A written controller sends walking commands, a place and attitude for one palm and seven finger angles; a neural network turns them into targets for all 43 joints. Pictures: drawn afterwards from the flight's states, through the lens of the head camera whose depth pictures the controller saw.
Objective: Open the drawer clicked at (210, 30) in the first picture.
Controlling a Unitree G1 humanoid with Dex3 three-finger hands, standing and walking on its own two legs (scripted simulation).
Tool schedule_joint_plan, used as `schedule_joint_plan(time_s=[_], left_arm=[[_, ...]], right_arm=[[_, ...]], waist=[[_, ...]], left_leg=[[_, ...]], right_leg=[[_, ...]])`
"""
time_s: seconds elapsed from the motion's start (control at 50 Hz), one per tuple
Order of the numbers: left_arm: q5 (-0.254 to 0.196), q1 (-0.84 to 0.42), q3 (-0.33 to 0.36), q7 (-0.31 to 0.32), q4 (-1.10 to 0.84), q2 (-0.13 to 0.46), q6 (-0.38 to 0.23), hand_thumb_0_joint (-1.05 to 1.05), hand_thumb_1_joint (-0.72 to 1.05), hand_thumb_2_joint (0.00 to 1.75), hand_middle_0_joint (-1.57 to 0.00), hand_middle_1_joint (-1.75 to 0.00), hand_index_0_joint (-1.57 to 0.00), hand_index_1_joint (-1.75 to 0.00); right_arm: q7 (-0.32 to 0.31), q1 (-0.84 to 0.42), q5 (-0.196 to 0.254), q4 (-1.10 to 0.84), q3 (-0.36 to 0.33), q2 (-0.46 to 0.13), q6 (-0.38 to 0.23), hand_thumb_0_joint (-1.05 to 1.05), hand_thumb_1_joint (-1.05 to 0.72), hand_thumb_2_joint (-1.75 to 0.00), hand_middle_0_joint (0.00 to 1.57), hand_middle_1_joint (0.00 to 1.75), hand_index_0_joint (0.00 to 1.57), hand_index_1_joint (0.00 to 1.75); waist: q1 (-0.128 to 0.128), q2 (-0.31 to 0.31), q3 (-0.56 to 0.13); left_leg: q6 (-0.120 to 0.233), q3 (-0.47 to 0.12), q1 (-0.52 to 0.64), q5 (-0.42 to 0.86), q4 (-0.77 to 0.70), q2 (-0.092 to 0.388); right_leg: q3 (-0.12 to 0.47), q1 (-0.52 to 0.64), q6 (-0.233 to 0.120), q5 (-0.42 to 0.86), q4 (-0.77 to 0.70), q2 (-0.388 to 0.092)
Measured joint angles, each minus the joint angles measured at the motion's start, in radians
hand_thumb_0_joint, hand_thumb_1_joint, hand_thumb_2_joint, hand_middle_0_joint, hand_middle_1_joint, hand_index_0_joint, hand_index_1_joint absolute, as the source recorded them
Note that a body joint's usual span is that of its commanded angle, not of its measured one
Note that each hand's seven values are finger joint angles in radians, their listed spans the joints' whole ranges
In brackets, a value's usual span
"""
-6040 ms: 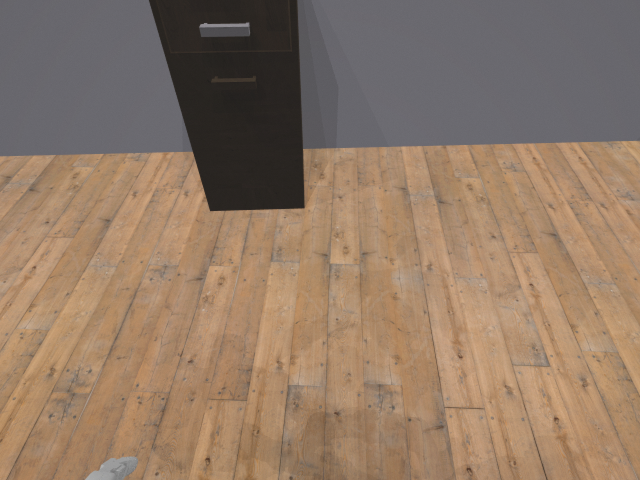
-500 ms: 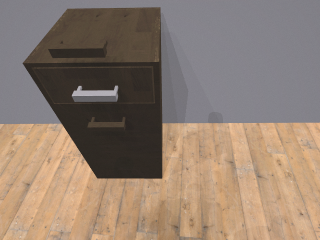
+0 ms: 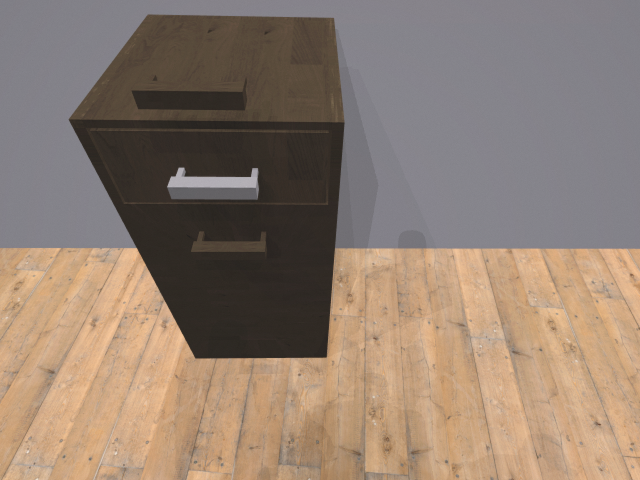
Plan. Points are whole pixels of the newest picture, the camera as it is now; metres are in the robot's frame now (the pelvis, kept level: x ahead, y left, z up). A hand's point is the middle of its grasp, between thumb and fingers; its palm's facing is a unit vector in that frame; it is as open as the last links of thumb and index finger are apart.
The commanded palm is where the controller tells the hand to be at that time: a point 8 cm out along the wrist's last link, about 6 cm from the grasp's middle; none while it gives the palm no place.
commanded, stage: shuffle to correct the standing spot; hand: left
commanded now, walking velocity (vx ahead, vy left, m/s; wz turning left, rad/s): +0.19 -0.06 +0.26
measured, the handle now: (216, 180) +0.57 +0.22 +0.03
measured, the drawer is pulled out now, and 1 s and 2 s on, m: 0.00 0.00 0.00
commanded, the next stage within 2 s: come to a stop and stand still in 0.18 s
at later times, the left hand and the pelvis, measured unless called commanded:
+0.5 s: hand out of the picture -0.01 +0.12 -0.19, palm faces +0.12 -0.98 -0.14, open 7.4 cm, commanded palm none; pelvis +0.08 -0.01 -0.01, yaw +3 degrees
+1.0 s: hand out of the picture +0.13 +0.13 -0.17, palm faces +0.09 -0.96 -0.26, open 7.4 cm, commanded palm none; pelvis +0.06 -0.07 -0.02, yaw +5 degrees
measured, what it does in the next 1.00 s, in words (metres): steps on the spot: left foot, then right foot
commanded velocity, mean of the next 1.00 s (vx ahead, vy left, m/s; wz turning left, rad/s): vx -0.02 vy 0.00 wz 0.05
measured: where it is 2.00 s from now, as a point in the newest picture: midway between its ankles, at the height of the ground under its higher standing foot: outside the picture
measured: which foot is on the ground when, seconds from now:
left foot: down 0.00-0.28, up 0.30-0.46, down 0.48-0.80, up 0.82-1.00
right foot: down 0.00-0.48, up 0.50-0.78, down 0.80-1.00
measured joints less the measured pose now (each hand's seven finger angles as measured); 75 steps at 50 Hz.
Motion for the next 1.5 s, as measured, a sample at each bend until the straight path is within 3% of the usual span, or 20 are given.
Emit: schedule_joint_plan(time_s=[0.18, 0.24, 0.3, 0.38, 0.42, 0.44, 0.48, 0.54, 0.6, 0.7, 0.78, 0.8, 0.88, 0.94, 1.0, 1.06, 1.2, 1.5], left_arm=[[0.013, 0.034, 0.008, -0.014, 0.024, -0.007, 0.000, 0.01, 0.91, 0.90, -0.20, -0.30, -0.20, -0.30], [0.014, 0.045, 0.012, -0.019, 0.027, -0.013, -0.011, 0.01, 0.91, 0.90, -0.20, -0.30, -0.20, -0.30], [0.011, 0.061, 0.016, -0.017, 0.024, -0.022, -0.034, 0.01, 0.91, 0.90, -0.20, -0.30, -0.20, -0.30], [0.017, 0.090, 0.022, 0.003, 0.029, -0.035, -0.060, 0.00, 0.91, 0.90, -0.20, -0.30, -0.20, -0.30], [0.019, 0.105, 0.018, 0.011, 0.034, -0.044, -0.057, 0.00, 0.91, 0.90, -0.20, -0.30, -0.20, -0.30], [0.017, 0.112, 0.015, 0.012, 0.038, -0.048, -0.051, 0.00, 0.91, 0.90, -0.20, -0.30, -0.20, -0.30], [0.004, 0.123, 0.010, 0.012, 0.044, -0.057, -0.031, 0.00, 0.91, 0.90, -0.20, -0.30, -0.20, -0.30], [-0.011, 0.105, 0.014, 0.017, 0.043, -0.048, 0.008, 0.01, 0.91, 0.90, -0.20, -0.30, -0.20, -0.30], [-0.007, 0.047, 0.024, 0.022, 0.012, -0.034, 0.026, 0.01, 0.91, 0.90, -0.20, -0.30, -0.20, -0.30], [-0.001, -0.055, 0.038, 0.021, -0.071, -0.007, 0.023, 0.01, 0.91, 0.90, -0.20, -0.30, -0.20, -0.30], [0.005, -0.082, 0.034, 0.014, -0.122, 0.015, 0.014, 0.00, 0.91, 0.90, -0.20, -0.30, -0.20, -0.30], [0.007, -0.068, 0.028, 0.009, -0.148, 0.031, 0.008, 0.00, 0.91, 0.90, -0.20, -0.30, -0.20, -0.30], [0.018, -0.054, 0.024, 0.008, -0.180, 0.029, 0.010, 0.00, 0.91, 0.90, -0.20, -0.30, -0.20, -0.30], [0.015, -0.043, 0.022, 0.012, -0.195, 0.020, 0.007, 0.01, 0.91, 0.90, -0.20, -0.30, -0.20, -0.30], [0.016, -0.049, 0.018, 0.013, -0.204, 0.019, 0.010, 0.01, 0.91, 0.90, -0.20, -0.30, -0.20, -0.30], [0.006, -0.064, 0.012, 0.009, -0.202, 0.020, 0.015, 0.01, 0.90, 0.90, -0.20, -0.30, -0.20, -0.30], [-0.005, -0.046, 0.007, 0.002, -0.155, 0.011, 0.017, 0.01, 0.91, 0.90, -0.20, -0.30, -0.20, -0.30], [0.001, 0.086, 0.015, 0.007, -0.025, -0.002, 0.012, 0.01, 0.91, 0.90, -0.20, -0.30, -0.20, -0.30]], right_arm=[[0.006, 0.028, -0.003, 0.020, -0.011, 0.006, 0.004, 0.01, -0.90, -0.90, 0.20, 0.30, 0.20, 0.30], [0.006, 0.040, -0.003, 0.023, -0.017, 0.000, 0.003, 0.01, -0.90, -0.90, 0.20, 0.30, 0.20, 0.30], [0.009, 0.041, -0.002, 0.025, -0.021, -0.009, 0.001, 0.01, -0.90, -0.90, 0.20, 0.30, 0.20, 0.30], [0.011, -0.006, 0.000, 0.021, -0.026, -0.017, 0.010, 0.01, -0.90, -0.90, 0.19, 0.30, 0.20, 0.30], [0.007, -0.052, 0.007, 0.007, -0.027, -0.023, 0.010, 0.01, -0.91, -0.90, 0.19, 0.30, 0.20, 0.30], [0.003, -0.076, 0.009, -0.003, -0.028, -0.028, 0.007, 0.01, -0.91, -0.90, 0.19, 0.30, 0.20, 0.30], [-0.003, -0.111, 0.011, -0.034, -0.033, -0.042, -0.009, 0.01, -0.91, -0.90, 0.19, 0.30, 0.20, 0.30], [-0.009, -0.146, 0.014, -0.075, -0.036, -0.037, -0.014, 0.01, -0.91, -0.90, 0.19, 0.30, 0.20, 0.30], [-0.014, -0.169, 0.009, -0.100, -0.032, -0.032, -0.005, 0.01, -0.91, -0.90, 0.19, 0.30, 0.20, 0.30], [-0.008, -0.201, 0.001, -0.120, -0.038, -0.027, 0.019, 0.00, -0.92, -0.90, 0.19, 0.30, 0.20, 0.30], [0.005, -0.195, -0.006, -0.139, -0.046, -0.031, 0.036, 0.00, -0.92, -0.90, 0.20, 0.30, 0.20, 0.30], [0.011, -0.180, -0.005, -0.154, -0.045, -0.028, 0.040, 0.00, -0.92, -0.90, 0.20, 0.30, 0.20, 0.30], [0.020, -0.136, -0.007, -0.189, -0.073, -0.051, 0.064, 0.01, -0.91, -0.90, 0.20, 0.30, 0.20, 0.30], [0.019, -0.106, -0.005, -0.192, -0.088, -0.063, 0.076, 0.01, -0.91, -0.90, 0.20, 0.30, 0.20, 0.30], [0.018, -0.080, -0.001, -0.192, -0.090, -0.063, 0.075, 0.01, -0.91, -0.90, 0.19, 0.30, 0.20, 0.30], [0.015, -0.057, 0.000, -0.176, -0.083, -0.059, 0.060, 0.01, -0.91, -0.90, 0.19, 0.30, 0.20, 0.30], [0.017, -0.022, -0.010, -0.124, -0.046, -0.036, 0.050, 0.01, -0.90, -0.90, 0.19, 0.30, 0.20, 0.30], [0.017, 0.018, -0.005, -0.030, -0.034, -0.005, 0.044, 0.01, -0.90, -0.90, 0.20, 0.30, 0.20, 0.30]], waist=[[-0.006, -0.005, -0.014], [-0.004, 0.006, -0.023], [0.002, 0.022, -0.027], [0.028, 0.010, -0.006], [0.039, -0.003, 0.015], [0.039, -0.010, 0.027], [0.033, -0.007, 0.048], [0.032, -0.029, 0.055], [0.028, -0.016, 0.059], [0.031, 0.015, 0.072], [0.027, 0.030, 0.059], [0.027, 0.016, 0.041], [0.004, 0.052, 0.011], [-0.009, 0.057, -0.005], [-0.020, 0.038, -0.007], [-0.029, 0.023, -0.004], [-0.009, 0.001, -0.002], [-0.002, 0.022, -0.012]], left_leg=[[-0.003, -0.007, -0.007, -0.037, 0.026, -0.012], [-0.013, -0.024, -0.016, -0.069, 0.063, -0.001], [-0.013, -0.041, -0.041, -0.114, 0.140, 0.019], [-0.009, -0.028, -0.141, -0.245, 0.368, 0.037], [-0.017, -0.020, -0.163, -0.235, 0.333, 0.038], [-0.022, -0.016, -0.157, -0.168, 0.262, 0.036], [-0.013, -0.011, -0.127, 0.069, 0.145, 0.043], [-0.001, 0.015, -0.090, -0.011, 0.139, 0.030], [-0.007, 0.012, -0.059, -0.005, 0.080, 0.029], [-0.021, -0.004, -0.060, 0.044, 0.030, 0.036], [-0.045, -0.009, -0.085, 0.041, 0.058, 0.045], [-0.054, -0.005, -0.105, 0.029, 0.085, 0.041], [-0.056, -0.078, -0.181, -0.131, 0.306, 0.043], [-0.052, -0.084, -0.191, -0.162, 0.427, 0.036], [-0.052, -0.063, -0.142, -0.156, 0.349, 0.040], [-0.043, -0.055, -0.076, -0.064, 0.194, 0.043], [-0.021, -0.027, -0.035, 0.003, 0.083, 0.036], [-0.001, -0.008, -0.033, 0.060, 0.001, 0.015]], right_leg=[[-0.008, -0.023, -0.031, -0.068, 0.069, -0.013], [-0.024, -0.014, -0.019, -0.090, 0.079, -0.004], [-0.051, 0.004, -0.028, -0.117, 0.082, 0.014], [-0.074, 0.057, -0.038, -0.130, 0.050, 0.025], [-0.070, 0.082, -0.035, -0.128, 0.034, 0.022], [-0.068, 0.085, -0.033, -0.131, 0.047, 0.017], [-0.067, 0.058, -0.025, -0.136, 0.153, 0.015], [-0.018, -0.062, -0.014, -0.242, 0.432, 0.005], [-0.012, -0.151, -0.003, -0.256, 0.524, -0.002], [-0.013, -0.211, 0.009, -0.167, 0.435, -0.019], [-0.010, -0.153, 0.010, -0.085, 0.253, -0.016], [0.004, -0.125, 0.009, -0.044, 0.164, -0.020], [-0.033, -0.126, -0.037, -0.043, 0.182, 0.016], [-0.051, -0.105, -0.049, -0.039, 0.167, 0.030], [-0.064, -0.091, -0.056, -0.027, 0.152, 0.036], [-0.081, -0.089, -0.051, -0.022, 0.153, 0.040], [-0.056, -0.046, -0.038, 0.073, 0.020, 0.040], [-0.037, -0.052, -0.019, 0.130, -0.051, 0.024]])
